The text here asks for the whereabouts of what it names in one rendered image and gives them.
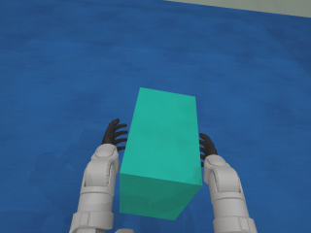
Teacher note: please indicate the carton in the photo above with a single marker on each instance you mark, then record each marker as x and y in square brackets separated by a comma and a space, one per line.
[161, 166]

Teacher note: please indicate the robot left hand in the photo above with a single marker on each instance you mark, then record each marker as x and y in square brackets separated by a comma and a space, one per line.
[111, 134]

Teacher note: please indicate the robot left forearm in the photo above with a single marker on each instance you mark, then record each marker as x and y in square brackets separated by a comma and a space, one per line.
[94, 214]

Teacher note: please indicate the robot right hand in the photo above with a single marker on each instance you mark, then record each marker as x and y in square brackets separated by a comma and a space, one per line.
[209, 147]

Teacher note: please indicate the robot right forearm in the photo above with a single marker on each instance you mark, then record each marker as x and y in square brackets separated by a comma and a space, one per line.
[227, 197]

